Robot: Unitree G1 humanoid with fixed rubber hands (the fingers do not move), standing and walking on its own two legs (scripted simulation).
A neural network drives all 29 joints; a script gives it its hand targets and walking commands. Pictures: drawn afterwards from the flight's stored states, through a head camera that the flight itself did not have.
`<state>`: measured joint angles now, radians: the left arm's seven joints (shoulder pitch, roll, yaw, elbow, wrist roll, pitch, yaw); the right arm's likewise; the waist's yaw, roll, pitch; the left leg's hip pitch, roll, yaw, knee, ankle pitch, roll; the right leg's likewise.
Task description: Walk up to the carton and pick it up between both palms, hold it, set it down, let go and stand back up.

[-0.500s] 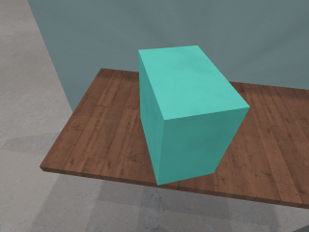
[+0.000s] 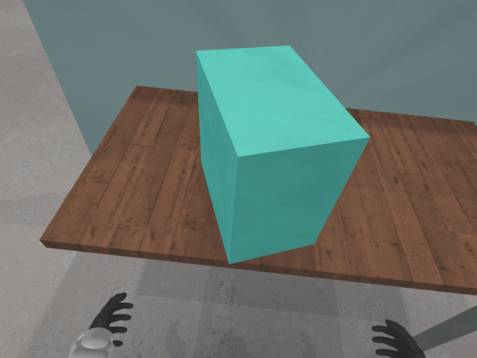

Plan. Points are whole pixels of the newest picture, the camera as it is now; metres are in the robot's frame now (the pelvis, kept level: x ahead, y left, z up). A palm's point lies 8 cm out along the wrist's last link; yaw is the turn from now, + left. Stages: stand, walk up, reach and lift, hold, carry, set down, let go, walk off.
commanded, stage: reach and lift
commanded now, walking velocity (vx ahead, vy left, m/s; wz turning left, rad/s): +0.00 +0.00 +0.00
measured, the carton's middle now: (259, 154) +0.49 -0.01 +0.08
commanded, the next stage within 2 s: none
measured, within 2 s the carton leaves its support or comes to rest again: neither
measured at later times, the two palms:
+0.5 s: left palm out of the picture +0.14 +0.21 -0.04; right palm out of the picture +0.15 -0.29 -0.05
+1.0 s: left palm (141, 324) +0.19 +0.16 -0.01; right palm (439, 340) +0.19 -0.31 -0.02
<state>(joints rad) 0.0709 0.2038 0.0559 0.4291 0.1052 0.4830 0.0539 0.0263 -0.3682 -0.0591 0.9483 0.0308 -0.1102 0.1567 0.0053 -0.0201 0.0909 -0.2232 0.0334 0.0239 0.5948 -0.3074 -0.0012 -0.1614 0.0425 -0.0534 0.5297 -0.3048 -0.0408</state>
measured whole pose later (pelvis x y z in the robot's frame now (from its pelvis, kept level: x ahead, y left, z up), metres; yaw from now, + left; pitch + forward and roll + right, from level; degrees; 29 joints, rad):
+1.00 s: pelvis +0.02 -0.03 +0.01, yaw -1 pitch +0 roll +0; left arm 0.35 0.00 -0.02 0.11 0.07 0.11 0.25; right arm 0.19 -0.45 0.02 0.71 0.32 -0.30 0.30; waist 0.04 -0.04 -0.03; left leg -0.18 0.05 0.04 0.40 -0.22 -0.03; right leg -0.15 0.06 -0.04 0.40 -0.25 -0.08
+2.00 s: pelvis -0.01 -0.04 +0.01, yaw -4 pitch +1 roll +1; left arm 0.04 -0.12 0.07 -0.20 0.07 0.43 0.32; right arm -0.22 -0.50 0.09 0.59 0.47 -0.10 0.23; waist 0.06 -0.04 -0.02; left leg -0.20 0.08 0.08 0.33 -0.14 -0.05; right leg -0.20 0.09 0.00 0.34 -0.16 -0.10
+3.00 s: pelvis -0.02 -0.05 +0.01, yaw -2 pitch +4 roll +1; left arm -0.54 0.01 0.26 -0.10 -0.02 0.86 0.29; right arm -0.82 -0.56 0.16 0.69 0.54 0.34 0.11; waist 0.13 -0.01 -0.07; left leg -0.28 0.08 0.04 0.33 -0.12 -0.07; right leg -0.27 0.10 -0.03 0.35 -0.15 -0.11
